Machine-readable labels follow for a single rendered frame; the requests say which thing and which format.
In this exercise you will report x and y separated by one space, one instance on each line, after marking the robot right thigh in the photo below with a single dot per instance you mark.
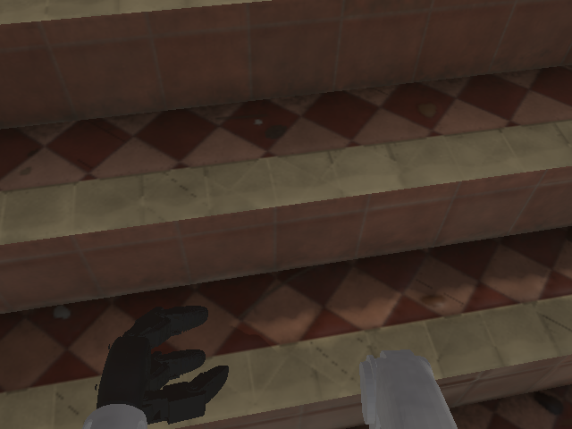
398 391

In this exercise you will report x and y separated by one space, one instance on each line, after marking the robot left hand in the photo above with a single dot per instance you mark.
133 376

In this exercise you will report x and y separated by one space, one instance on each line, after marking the left robot forearm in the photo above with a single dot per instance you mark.
116 416

